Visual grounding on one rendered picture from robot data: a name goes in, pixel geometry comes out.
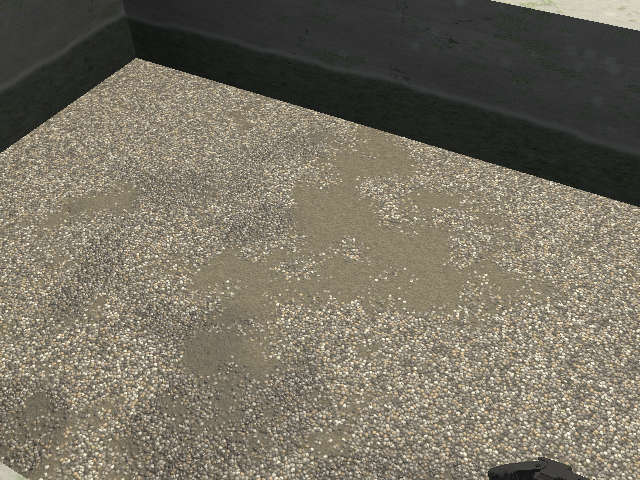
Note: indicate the robot right hand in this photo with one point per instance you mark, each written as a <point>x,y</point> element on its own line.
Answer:
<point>544,469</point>

